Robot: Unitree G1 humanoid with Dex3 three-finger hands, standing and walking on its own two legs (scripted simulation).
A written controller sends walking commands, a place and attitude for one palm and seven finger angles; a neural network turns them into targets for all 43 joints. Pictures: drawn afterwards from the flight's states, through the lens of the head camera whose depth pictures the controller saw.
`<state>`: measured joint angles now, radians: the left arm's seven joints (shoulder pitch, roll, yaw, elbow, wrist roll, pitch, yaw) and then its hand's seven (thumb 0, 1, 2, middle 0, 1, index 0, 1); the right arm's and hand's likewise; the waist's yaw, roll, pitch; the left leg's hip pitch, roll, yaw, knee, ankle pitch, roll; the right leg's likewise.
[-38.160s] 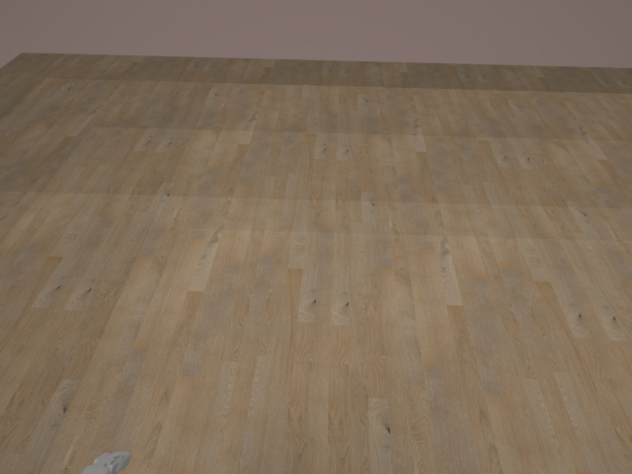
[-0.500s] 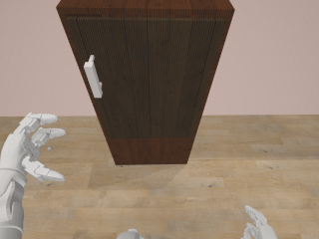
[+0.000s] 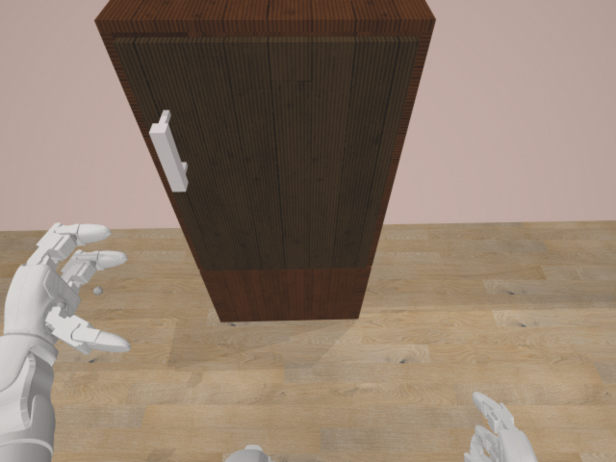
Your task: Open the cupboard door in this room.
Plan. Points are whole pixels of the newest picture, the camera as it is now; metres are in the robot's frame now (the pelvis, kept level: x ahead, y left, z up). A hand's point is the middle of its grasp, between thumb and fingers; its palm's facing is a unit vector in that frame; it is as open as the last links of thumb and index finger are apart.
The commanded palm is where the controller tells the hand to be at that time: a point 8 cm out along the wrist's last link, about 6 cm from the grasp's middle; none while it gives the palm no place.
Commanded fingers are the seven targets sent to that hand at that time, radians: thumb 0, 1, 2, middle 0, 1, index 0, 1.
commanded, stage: move the hooked fingers beside the handle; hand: left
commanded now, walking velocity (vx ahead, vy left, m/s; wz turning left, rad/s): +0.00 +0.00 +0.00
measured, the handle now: (173, 151) +0.57 +0.27 +0.06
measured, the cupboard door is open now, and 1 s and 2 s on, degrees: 0 0 0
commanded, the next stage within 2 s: none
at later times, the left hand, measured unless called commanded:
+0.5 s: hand (110, 243) +0.37 +0.30 +0.07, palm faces +0.10 -0.99 +0.01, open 14.0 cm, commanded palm +0.34 +0.34 +0.07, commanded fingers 0.00 -0.50 0.30 -0.30 -1.20 -0.30 -1.20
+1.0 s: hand (110, 207) +0.43 +0.32 +0.07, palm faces +0.10 -0.99 +0.00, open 14.0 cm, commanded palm +0.41 +0.36 +0.06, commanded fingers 0.00 -0.50 0.30 -0.30 -1.20 -0.30 -1.20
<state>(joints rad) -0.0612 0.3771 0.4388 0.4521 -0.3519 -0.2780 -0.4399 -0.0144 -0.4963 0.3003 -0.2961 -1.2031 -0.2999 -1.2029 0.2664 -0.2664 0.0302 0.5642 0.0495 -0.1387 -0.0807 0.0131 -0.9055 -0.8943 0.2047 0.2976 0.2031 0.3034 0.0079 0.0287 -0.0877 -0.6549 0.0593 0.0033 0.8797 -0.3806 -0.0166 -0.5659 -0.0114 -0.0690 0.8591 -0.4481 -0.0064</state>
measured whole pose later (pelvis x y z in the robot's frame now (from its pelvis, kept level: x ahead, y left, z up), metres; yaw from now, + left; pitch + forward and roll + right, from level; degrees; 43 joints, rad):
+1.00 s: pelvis -0.01 +0.03 -0.02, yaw -2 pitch +16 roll -4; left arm -0.68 0.61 0.54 1.06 -0.19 -0.38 -0.45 -0.01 -0.50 0.30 -0.29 -1.20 -0.30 -1.20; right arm 0.34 -0.27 0.04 0.61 0.02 -0.02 -0.06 0.01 -0.91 -0.89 0.21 0.30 0.20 0.30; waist -0.09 0.00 -0.09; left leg -0.88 0.07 0.01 1.01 -0.41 0.02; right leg -0.77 -0.01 -0.06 0.94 -0.45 0.02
